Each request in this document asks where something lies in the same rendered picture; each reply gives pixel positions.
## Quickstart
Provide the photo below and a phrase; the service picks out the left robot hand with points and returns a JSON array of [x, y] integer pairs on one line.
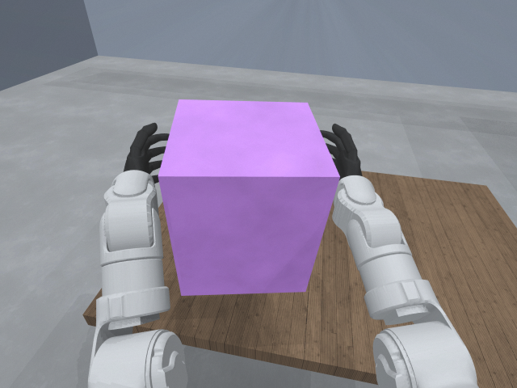
[[140, 154]]

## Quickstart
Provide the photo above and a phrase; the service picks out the left robot upper arm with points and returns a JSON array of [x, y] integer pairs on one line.
[[150, 359]]

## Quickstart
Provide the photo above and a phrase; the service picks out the table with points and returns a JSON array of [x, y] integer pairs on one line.
[[462, 242]]

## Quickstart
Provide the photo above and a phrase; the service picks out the carton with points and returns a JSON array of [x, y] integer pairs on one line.
[[247, 188]]

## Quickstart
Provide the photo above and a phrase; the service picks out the right robot forearm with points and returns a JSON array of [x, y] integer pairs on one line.
[[395, 291]]

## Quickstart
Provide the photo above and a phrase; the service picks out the right robot upper arm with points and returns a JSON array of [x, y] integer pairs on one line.
[[422, 355]]

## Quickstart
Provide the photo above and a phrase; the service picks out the left robot forearm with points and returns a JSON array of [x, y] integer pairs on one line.
[[130, 238]]

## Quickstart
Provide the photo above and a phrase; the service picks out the right robot hand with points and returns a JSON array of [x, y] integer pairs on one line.
[[346, 159]]

